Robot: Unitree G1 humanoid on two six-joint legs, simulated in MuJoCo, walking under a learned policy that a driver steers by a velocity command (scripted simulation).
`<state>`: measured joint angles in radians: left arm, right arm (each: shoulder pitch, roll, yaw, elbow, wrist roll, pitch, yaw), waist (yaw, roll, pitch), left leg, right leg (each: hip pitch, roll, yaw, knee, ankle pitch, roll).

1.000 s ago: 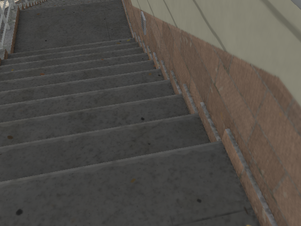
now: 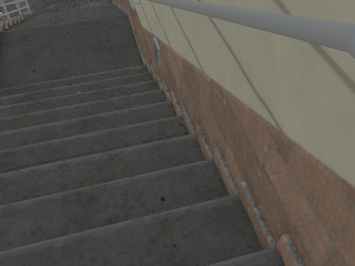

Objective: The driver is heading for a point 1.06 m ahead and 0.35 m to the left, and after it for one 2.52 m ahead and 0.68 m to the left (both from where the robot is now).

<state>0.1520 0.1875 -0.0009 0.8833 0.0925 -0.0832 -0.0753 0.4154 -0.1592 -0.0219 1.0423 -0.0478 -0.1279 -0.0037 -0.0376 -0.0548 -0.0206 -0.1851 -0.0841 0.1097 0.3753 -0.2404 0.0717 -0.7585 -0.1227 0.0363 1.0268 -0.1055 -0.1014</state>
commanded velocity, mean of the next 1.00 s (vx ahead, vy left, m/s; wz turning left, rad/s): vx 0.42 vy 0.00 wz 0.25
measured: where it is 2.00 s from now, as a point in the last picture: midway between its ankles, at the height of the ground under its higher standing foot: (100, 215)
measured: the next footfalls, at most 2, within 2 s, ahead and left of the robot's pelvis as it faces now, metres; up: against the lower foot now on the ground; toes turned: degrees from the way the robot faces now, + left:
right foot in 0.16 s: +0.25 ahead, -0.12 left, +0.00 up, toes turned -3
left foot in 0.74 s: +0.28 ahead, +0.18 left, +0.00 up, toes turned +15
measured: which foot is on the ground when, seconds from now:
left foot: down 0.00-0.18, up 0.20-0.72, down 0.74-1.00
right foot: up 0.00-0.14, down 0.16-0.74, up 0.76-1.00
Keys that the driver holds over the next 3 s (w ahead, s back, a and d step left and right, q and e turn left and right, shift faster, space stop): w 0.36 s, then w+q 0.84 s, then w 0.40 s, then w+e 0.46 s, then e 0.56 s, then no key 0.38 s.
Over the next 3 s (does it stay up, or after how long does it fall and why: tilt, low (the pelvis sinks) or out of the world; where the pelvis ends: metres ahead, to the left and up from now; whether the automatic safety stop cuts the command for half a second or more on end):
stays up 1.02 0.51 -0.45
